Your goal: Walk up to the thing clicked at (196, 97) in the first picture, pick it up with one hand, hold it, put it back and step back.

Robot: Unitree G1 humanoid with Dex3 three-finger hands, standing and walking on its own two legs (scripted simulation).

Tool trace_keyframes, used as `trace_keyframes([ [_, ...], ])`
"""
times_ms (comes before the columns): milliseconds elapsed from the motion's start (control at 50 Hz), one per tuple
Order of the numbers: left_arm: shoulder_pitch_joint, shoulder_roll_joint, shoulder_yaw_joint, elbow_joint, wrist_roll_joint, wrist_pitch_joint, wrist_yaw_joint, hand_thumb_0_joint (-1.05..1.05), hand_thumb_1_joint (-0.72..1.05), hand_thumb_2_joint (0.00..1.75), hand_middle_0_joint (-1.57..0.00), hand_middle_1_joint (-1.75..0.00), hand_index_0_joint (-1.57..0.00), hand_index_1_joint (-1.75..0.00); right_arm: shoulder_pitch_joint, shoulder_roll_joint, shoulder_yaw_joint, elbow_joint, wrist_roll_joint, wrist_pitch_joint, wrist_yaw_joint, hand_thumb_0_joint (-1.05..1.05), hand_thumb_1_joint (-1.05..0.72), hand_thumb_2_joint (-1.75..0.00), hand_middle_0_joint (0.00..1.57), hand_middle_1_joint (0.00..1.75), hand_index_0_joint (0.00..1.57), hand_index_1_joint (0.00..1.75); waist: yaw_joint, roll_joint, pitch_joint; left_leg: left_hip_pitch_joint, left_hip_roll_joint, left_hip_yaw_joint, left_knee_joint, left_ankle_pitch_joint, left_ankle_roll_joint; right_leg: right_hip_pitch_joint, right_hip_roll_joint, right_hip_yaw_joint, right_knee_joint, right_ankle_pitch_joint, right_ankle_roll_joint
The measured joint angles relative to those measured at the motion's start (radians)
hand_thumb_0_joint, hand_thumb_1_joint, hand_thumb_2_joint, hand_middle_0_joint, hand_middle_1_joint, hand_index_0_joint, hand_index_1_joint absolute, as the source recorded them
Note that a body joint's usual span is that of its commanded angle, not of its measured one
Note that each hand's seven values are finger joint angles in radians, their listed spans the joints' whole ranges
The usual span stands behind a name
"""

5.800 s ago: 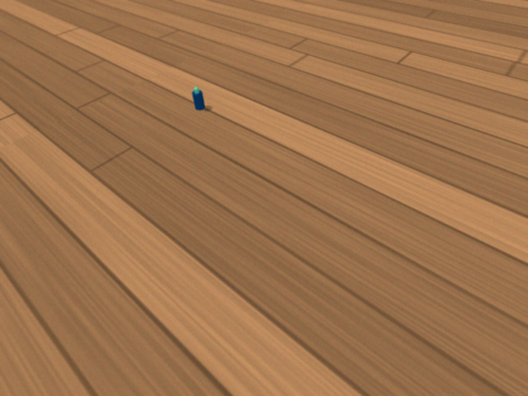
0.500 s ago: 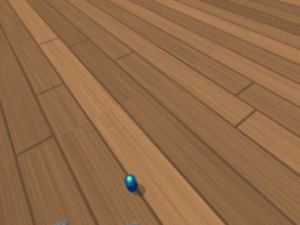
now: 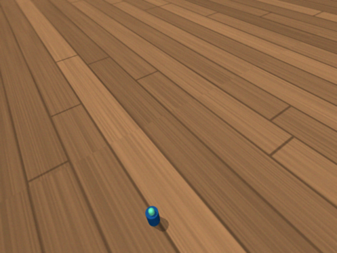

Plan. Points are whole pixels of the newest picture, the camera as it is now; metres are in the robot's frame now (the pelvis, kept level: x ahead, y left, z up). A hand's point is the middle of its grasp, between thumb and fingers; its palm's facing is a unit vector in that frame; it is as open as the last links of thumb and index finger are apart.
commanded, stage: walk up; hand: left
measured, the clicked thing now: (152, 215) +0.45 +0.19 -0.69
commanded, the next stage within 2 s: stand in 1.18 s
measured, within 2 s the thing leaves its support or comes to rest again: neither
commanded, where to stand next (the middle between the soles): +0.11 -0.01 m, yaw -3 degrees
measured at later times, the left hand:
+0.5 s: hand out of the picture +0.13 +0.24 -0.15, palm faces -0.05 -0.94 -0.33, open 7.4 cm
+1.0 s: hand out of the picture +0.11 +0.25 -0.15, palm faces -0.03 -0.94 -0.34, open 7.4 cm
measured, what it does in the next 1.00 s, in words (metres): stands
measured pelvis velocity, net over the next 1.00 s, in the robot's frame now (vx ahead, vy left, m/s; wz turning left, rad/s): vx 0.03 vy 0.00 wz -0.02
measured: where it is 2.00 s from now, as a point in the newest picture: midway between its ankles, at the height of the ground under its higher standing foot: outside the picture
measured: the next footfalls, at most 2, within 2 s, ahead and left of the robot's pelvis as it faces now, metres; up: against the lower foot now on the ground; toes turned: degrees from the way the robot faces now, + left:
none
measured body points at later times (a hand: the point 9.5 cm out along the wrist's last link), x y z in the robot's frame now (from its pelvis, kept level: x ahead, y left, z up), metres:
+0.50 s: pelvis +0.02 +0.00 +0.01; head +0.03 +0.00 +0.46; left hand +0.13 +0.29 -0.12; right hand +0.10 -0.31 -0.12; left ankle +0.06 +0.11 -0.74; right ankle +0.02 -0.14 -0.74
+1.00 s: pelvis +0.03 +0.00 +0.01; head +0.03 +0.00 +0.46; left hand +0.11 +0.30 -0.12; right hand +0.11 -0.30 -0.12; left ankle +0.06 +0.11 -0.74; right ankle +0.02 -0.14 -0.74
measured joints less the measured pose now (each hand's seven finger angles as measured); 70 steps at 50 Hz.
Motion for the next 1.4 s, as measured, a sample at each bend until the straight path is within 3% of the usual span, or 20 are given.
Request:
trace_keyframes([
  [500, -0.136, -0.031, 0.002, 0.004, -0.002, 0.002, 0.005, 0.0, 0.91, 0.9, -0.2, -0.3, -0.2, -0.3, 0.001, -0.003, -0.01, 0.075, -0.002, -0.008, -0.017, 0.01, -0.91, -0.9, 0.2, 0.3, 0.2, 0.3, -0.05, -0.038, -0.006, 0.09, -0.006, 0.02, -0.123, 0.027, -0.005, 0.071, -0.006, 0.016, -0.099, 0.021, 0.002],
  [1400, -0.085, -0.026, 0.002, 0.002, -0.001, 0.017, 0.005, 0.0, 0.91, 0.9, -0.2, -0.3, -0.2, -0.3, 0.006, 0.011, -0.004, 0.073, -0.003, -0.013, -0.023, 0.01, -0.91, -0.9, 0.2, 0.3, 0.2, 0.3, -0.04, -0.051, -0.003, 0.118, -0.013, 0.029, -0.15, 0.029, -0.003, 0.091, -0.013, 0.024, -0.113, 0.018, 0.005],
])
